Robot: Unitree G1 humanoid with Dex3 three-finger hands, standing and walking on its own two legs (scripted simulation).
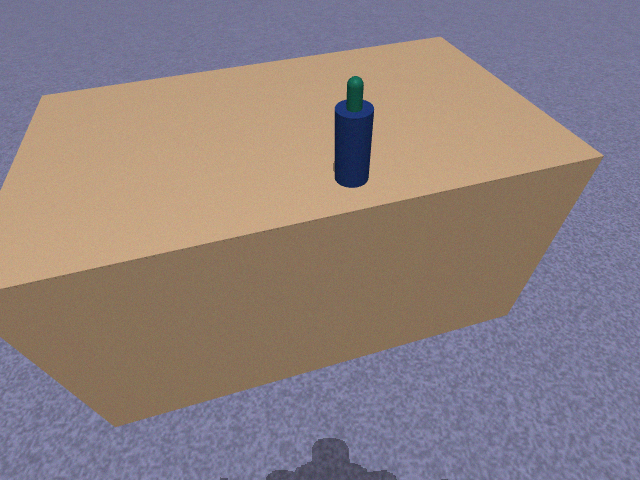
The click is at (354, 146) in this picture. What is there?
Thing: necked bottle
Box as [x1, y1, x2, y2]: [335, 76, 373, 187]
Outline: 357,76 351,77 347,82 347,99 337,103 335,106 335,179 339,184 348,187 359,186 367,180 373,117 373,106 369,102 362,99 363,83 362,80
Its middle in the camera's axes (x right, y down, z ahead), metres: +0.07 -0.22 +0.80
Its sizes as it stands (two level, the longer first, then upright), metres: 0.078 0.078 0.234
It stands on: a support 0.70 m high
